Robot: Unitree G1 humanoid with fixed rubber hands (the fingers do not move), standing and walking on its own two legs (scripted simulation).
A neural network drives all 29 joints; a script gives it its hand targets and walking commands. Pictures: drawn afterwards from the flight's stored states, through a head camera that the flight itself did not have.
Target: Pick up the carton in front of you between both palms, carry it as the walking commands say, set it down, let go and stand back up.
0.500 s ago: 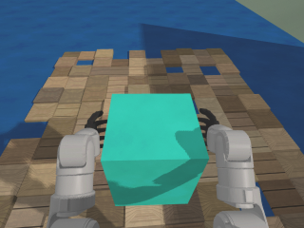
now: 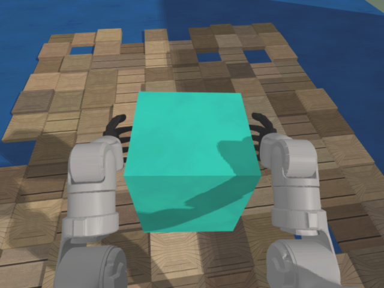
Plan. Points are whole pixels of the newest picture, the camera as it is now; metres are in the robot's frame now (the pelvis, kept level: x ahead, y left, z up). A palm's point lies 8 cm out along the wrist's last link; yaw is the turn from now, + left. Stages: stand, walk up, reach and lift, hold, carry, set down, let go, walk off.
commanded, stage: carry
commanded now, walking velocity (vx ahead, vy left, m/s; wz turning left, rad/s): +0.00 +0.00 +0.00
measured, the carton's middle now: (189, 166) +0.38 -0.01 +0.03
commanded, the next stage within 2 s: none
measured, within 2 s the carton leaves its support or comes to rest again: neither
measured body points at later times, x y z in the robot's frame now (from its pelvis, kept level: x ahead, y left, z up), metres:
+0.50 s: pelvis +0.08 -0.01 +0.03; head +0.13 +0.00 +0.48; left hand +0.47 +0.14 +0.15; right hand +0.46 -0.16 +0.14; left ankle +0.07 +0.09 -0.71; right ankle +0.09 -0.12 -0.71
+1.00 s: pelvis +0.09 -0.03 +0.01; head +0.08 -0.04 +0.46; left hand +0.45 +0.11 +0.14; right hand +0.45 -0.19 +0.14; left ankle +0.07 +0.09 -0.71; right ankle +0.09 -0.13 -0.73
